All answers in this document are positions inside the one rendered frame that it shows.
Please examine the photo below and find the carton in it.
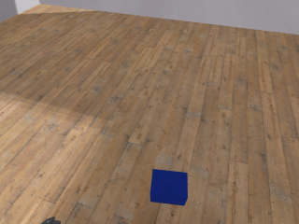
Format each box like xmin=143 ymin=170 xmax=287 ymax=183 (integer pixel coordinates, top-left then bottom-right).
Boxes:
xmin=149 ymin=169 xmax=188 ymax=206

